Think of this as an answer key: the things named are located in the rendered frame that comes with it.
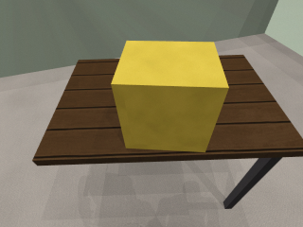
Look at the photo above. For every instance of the table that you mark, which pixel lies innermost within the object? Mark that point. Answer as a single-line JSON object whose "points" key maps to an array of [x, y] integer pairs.
{"points": [[85, 127]]}

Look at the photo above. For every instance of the carton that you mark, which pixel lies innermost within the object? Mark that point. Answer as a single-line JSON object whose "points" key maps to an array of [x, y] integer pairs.
{"points": [[169, 94]]}

